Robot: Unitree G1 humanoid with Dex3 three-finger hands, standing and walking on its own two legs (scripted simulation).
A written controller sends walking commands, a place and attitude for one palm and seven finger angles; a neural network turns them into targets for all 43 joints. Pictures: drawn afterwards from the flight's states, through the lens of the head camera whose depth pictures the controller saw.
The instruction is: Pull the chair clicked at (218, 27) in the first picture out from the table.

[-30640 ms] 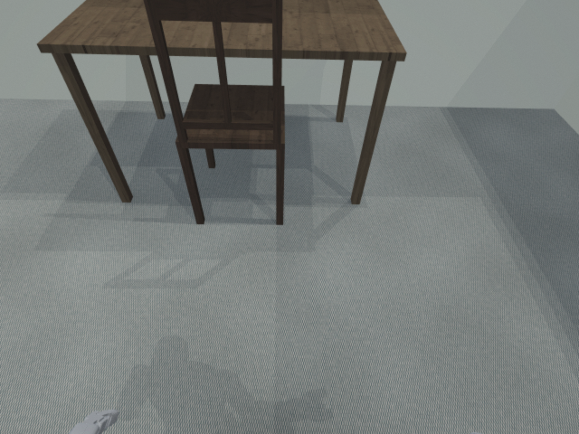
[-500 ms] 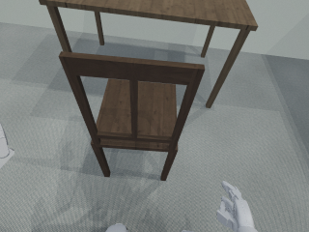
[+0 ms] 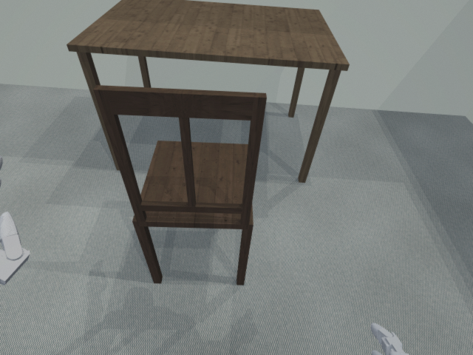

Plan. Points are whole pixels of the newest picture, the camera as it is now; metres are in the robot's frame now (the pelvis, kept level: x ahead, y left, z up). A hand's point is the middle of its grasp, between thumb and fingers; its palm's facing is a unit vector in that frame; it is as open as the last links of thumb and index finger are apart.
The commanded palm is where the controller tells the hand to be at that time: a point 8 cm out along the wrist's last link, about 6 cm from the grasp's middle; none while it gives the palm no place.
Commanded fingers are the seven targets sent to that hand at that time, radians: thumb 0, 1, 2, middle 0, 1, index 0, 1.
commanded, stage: stop stepping back and stand still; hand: left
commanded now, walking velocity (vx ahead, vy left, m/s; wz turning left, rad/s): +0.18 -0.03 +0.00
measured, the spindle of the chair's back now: (188, 166) +0.59 +0.15 -0.06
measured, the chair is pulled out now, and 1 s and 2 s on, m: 0.54 0.54 0.54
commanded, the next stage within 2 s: let the arm hang, fingers relaxed in 0.32 s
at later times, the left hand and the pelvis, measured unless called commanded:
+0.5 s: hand (65, 265) +0.23 +0.27 +0.08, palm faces +0.32 -0.83 -0.45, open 7.4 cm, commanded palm none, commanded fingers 0.00 0.90 0.90 -0.20 -0.30 -0.20 -0.30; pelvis +0.02 +0.00 -0.01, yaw +2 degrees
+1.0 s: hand out of the picture +0.06 +0.21 -0.16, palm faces +0.05 -0.97 -0.25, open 7.2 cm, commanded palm none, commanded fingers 0.00 0.90 0.90 -0.20 -0.30 -0.20 -0.30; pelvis +0.02 +0.00 +0.00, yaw +1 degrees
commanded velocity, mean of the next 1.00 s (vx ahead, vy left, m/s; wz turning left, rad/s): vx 0.03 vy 0.01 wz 0.00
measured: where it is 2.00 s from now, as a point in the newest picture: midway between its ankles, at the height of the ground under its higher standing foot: outside the picture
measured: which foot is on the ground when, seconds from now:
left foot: down 0.00-1.00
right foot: down 0.00-1.00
